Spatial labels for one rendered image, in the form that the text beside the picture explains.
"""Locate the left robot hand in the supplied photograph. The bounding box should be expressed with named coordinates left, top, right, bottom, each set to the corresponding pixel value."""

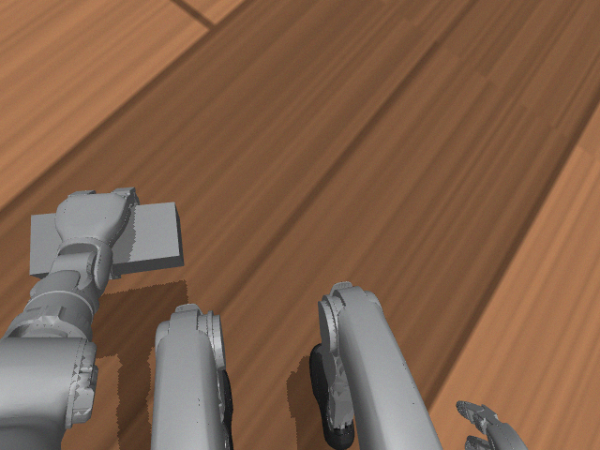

left=55, top=187, right=140, bottom=279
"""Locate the left robot arm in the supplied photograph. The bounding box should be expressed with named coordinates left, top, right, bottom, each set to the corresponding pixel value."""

left=0, top=237, right=113, bottom=450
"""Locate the carton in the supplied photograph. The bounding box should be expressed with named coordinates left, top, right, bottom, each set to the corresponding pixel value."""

left=29, top=202, right=184, bottom=279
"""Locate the right robot hand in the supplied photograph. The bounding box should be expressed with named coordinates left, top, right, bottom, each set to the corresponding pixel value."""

left=456, top=401, right=529, bottom=450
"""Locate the right robot foot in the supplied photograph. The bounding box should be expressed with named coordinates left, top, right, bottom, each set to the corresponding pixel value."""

left=309, top=343, right=354, bottom=450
